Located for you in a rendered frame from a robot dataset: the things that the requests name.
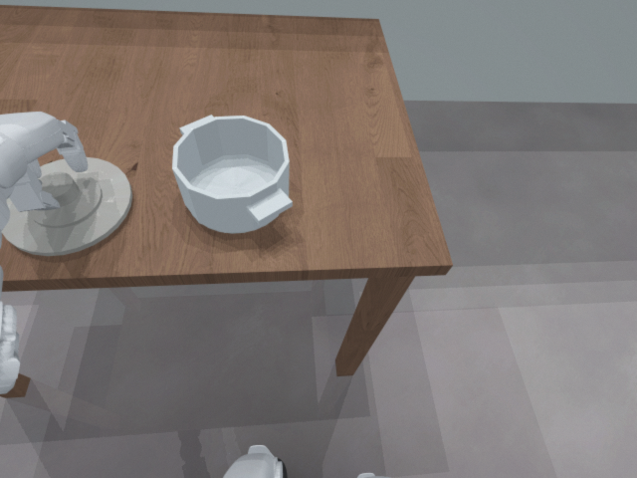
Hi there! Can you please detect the left robot hand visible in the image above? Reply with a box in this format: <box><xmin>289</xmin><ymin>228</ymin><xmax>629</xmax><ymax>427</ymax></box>
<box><xmin>0</xmin><ymin>112</ymin><xmax>88</xmax><ymax>212</ymax></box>

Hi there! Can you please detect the table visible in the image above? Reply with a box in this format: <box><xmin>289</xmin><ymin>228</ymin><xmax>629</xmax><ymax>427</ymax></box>
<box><xmin>0</xmin><ymin>5</ymin><xmax>453</xmax><ymax>398</ymax></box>

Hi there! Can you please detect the robot left shin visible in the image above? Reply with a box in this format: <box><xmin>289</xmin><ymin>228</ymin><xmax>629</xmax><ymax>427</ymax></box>
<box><xmin>248</xmin><ymin>445</ymin><xmax>274</xmax><ymax>458</ymax></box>

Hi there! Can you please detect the knob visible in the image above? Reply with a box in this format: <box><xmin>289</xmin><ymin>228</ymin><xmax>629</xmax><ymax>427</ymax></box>
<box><xmin>40</xmin><ymin>172</ymin><xmax>80</xmax><ymax>207</ymax></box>

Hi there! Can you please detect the pot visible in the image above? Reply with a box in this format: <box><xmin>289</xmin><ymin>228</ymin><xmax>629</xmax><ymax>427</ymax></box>
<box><xmin>172</xmin><ymin>115</ymin><xmax>293</xmax><ymax>234</ymax></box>

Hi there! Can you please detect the lid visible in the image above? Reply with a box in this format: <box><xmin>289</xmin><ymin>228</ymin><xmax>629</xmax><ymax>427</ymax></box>
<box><xmin>1</xmin><ymin>157</ymin><xmax>132</xmax><ymax>256</ymax></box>

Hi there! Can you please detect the left robot thigh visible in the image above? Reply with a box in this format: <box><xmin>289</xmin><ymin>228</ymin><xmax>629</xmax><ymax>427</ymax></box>
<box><xmin>223</xmin><ymin>453</ymin><xmax>283</xmax><ymax>478</ymax></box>

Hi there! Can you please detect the left robot forearm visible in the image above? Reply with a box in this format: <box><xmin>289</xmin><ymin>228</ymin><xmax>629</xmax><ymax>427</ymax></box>
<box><xmin>0</xmin><ymin>132</ymin><xmax>27</xmax><ymax>300</ymax></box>

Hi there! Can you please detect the left robot upper arm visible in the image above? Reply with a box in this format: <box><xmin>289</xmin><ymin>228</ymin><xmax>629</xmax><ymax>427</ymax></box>
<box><xmin>0</xmin><ymin>301</ymin><xmax>20</xmax><ymax>394</ymax></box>

